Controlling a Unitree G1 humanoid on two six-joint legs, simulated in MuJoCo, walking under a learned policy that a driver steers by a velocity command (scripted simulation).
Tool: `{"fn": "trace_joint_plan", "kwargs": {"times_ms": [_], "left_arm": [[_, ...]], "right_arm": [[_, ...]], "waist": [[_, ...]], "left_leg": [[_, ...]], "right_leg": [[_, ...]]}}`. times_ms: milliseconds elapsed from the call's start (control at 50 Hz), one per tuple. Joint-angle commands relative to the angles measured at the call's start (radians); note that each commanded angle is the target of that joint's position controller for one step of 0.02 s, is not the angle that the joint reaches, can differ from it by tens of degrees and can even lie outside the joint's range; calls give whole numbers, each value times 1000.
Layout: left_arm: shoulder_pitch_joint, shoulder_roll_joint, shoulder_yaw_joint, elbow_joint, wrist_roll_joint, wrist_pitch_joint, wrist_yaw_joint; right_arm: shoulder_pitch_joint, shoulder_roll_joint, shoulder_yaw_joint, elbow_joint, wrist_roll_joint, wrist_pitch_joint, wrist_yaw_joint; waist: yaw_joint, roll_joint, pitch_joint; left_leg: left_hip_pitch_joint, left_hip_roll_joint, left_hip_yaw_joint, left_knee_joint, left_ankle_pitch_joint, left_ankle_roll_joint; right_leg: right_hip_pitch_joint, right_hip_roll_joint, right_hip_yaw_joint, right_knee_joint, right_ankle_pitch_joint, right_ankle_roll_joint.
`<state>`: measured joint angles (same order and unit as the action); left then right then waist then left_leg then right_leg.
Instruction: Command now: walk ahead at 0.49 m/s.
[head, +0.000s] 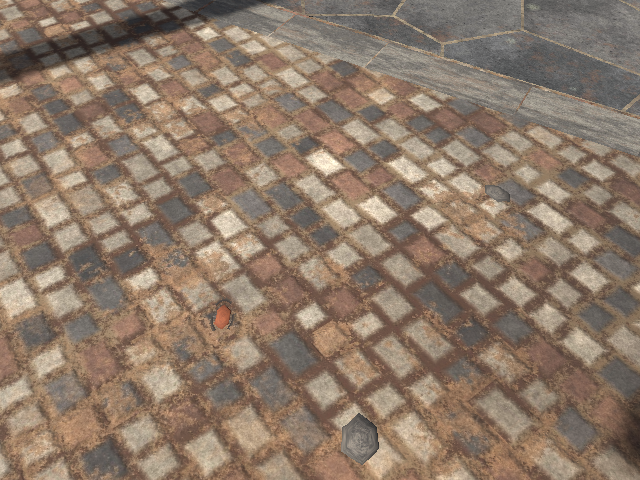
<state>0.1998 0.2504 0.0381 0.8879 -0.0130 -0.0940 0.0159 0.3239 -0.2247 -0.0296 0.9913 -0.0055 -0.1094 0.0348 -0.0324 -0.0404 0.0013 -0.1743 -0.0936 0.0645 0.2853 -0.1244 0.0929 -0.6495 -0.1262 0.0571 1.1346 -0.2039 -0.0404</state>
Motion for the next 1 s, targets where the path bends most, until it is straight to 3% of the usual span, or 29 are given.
{"fn": "trace_joint_plan", "kwargs": {"times_ms": [20, 100, 180, 220, 260, 280, 300, 320, 340, 360, 380, 400, 460, 520, 580, 660, 720, 780, 800, 820, 840, 860, 880, 900, 920, 940, 960, 1000], "left_arm": [[33, 43, 12, -43, 12, 5, 7], [-139, 32, 8, -91, 6, -10, -3], [-245, 46, 6, -127, -8, -25, -25], [-224, 78, 15, -130, -10, -37, -33], [-91, 121, 39, -98, -8, -46, -29], [76, 178, 62, -60, 2, -53, -21], [233, 283, 89, -43, 19, -50, -15], [267, 261, 83, -34, 24, -41, -21], [193, 160, 56, -56, 24, -43, -21], [118, 116, 42, -72, 17, -40, -21], [48, 90, 33, -75, 14, -38, -25], [14, 71, 28, -72, 15, -37, -27], [15, 80, 37, -43, 24, -42, -24], [44, 107, 49, -21, 28, -41, -13], [54, 132, 55, -15, 28, -31, -2], [107, 161, 65, 0, 14, -16, 8], [132, 179, 72, 12, 0, 3, 7], [103, 222, 84, 1, -10, 20, 10], [85, 233, 86, -5, -13, 30, 12], [82, 223, 80, -13, -13, 32, 14], [108, 136, 52, -45, 29, 21, 9], [156, 56, 22, -105, 18, -22, -5], [12, 148, 42, -125, -23, -57, -16], [-31, 151, 42, -145, -39, -69, -18], [-23, 143, 42, -129, -17, -68, -8], [-6, 154, 52, -120, 5, -59, -1], [14, 155, 57, -120, 10, -43, -4], [13, 131, 56, -133, 22, -20, -5]], "right_arm": [[-38, -132, -21, -55, 2, -16, -20], [50, -157, -26, -43, 20, -1, -36], [111, -165, -32, -30, 32, 16, -42], [107, -173, -39, -32, 32, 25, -48], [81, -169, -40, -44, 28, 35, -51], [60, -128, -26, -65, 18, 33, -48], [102, -35, -1, -103, 13, 20, -45], [154, -17, 8, -120, 36, 3, -43], [110, -133, -23, -117, 57, 0, -45], [49, -150, -32, -130, 57, 5, -47], [24, -134, -35, -134, 47, 14, -49], [20, -118, -43, -138, 39, 27, -49], [24, -67, -43, -155, 39, 60, -40], [-47, -68, -48, -199, 32, 71, -38], [-132, -62, -46, -234, 29, 67, -23], [-280, -51, -36, -296, 26, 63, 5], [-339, -59, -37, -339, 30, 65, 22], [-276, -104, -60, -352, 30, 71, 29], [-159, -139, -82, -327, 33, 72, 26], [14, -206, -120, -277, 34, 75, 13], [119, -310, -148, -252, 35, 82, -12], [77, -365, -143, -290, 27, 64, -6], [100, -270, -117, -287, 20, 52, 4], [61, -226, -103, -282, 19, 41, 5], [-22, -191, -92, -299, 25, 36, 5], [-87, -159, -81, -315, 22, 35, 2], [-114, -145, -75, -328, 13, 35, -2], [-104, -159, -78, -327, 17, 28, -12]], "waist": [[46, 78, 53], [-11, 76, 59], [-42, 98, 70], [-14, 116, 59], [63, 128, -1], [135, 92, -121], [158, -111, -291], [137, -309, -379], [129, -172, -259], [108, -96, -162], [78, -42, -95], [52, -60, -49], [21, -59, -2], [27, -21, 24], [46, -19, 42], [96, -4, 87], [103, -12, 103], [37, -60, 28], [-34, -59, -37], [-118, -24, -129], [-112, 186, -201], [-19, 325, -358], [-94, 161, -322], [-69, 141, -199], [-16, 42, -128], [25, 44, -93], [52, 65, -81], [64, 64, -67]], "left_leg": [[-93, 283, -217, -203, 65, 172], [-35, 258, -201, -178, 69, 131], [43, 288, -248, -105, 14, 122], [80, 311, -294, -52, -8, 105], [70, 280, -296, 85, 100, 76], [-24, 214, -250, 307, 126, 44], [-353, 72, -127, 687, -116, -26], [-568, 36, -167, 919, -456, -38], [-630, 99, -232, 1026, -393, -29], [-627, 144, -206, 1029, -299, -25], [-583, 178, -192, 986, -221, -33], [-547, 207, -192, 937, -170, -37], [-500, 224, -164, 908, -90, -49], [-573, 225, -182, 811, 0, -62], [-573, 220, -155, 636, 120, -64], [-575, 212, -79, 475, 156, -48], [-569, 197, -36, 409, 67, -19], [-379, 107, 53, 385, -78, 35], [-222, 56, 81, 348, -80, 63], [49, 15, 64, 283, -21, 103], [339, 233, -272, 267, 31, 170], [575, 435, -874, 66, -199, 371], [550, 427, -848, -16, -195, 308], [441, 396, -695, -5, -116, 266], [277, 349, -568, 0, -13, 228], [148, 309, -480, -10, 76, 205], [69, 284, -442, -34, 116, 198], [-3, 259, -395, -60, 202, 207]], "right_leg": [[-32, -43, 3, -143, 152, 28], [17, 16, -25, -445, 293, 47], [75, 57, -24, -592, 250, 57], [139, 67, -11, -651, 185, 43], [327, 93, -36, -698, 102, 15], [572, 23, 24, -678, 109, -32], [966, -216, 322, -686, 66, -139], [1066, -334, 663, -811, -74, -222], [946, -303, 572, -831, -118, -185], [807, -267, 407, -843, -65, -146], [680, -216, 292, -883, 1, -127], [600, -179, 204, -921, 42, -113], [505, -138, 36, -978, 191, -120], [529, -148, -47, -992, 286, -136], [558, -142, -125, -1003, 284, -125], [631, -165, -195, -996, 268, -114], [718, -188, -230, -945, 325, -95], [740, -185, -281, -759, 758, -65], [716, -164, -304, -592, 882, -49], [593, -119, -321, -353, 818, -12], [274, -46, -310, -7, 162, 36], [-66, 154, -97, 276, -408, 70], [-177, 109, 37, 319, -346, 42], [-216, 70, 22, 264, -251, 16], [-149, 23, 25, 180, -169, 13], [-68, -7, 27, 99, -125, 20], [-4, -22, 32, 63, -99, 27], [28, -13, 14, -11, -61, 56]]}}
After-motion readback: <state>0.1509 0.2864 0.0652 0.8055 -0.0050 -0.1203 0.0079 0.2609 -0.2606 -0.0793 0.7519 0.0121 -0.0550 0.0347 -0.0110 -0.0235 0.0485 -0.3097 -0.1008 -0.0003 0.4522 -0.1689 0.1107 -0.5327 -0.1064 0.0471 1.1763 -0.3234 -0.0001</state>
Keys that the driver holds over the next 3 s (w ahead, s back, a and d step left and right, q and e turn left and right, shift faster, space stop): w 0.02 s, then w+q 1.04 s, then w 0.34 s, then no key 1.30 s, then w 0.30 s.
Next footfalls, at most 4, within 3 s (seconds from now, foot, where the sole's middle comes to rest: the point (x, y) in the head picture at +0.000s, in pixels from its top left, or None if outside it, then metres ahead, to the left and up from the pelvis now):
0.28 right None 0.33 -0.16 -0.78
0.82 left None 0.52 0.17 -0.78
1.36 right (247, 331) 0.89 0.17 -0.78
1.80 left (139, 349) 0.84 0.43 -0.78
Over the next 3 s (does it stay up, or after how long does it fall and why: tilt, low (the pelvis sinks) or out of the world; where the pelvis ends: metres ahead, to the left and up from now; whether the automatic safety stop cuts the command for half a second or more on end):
stays up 0.86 0.34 -0.02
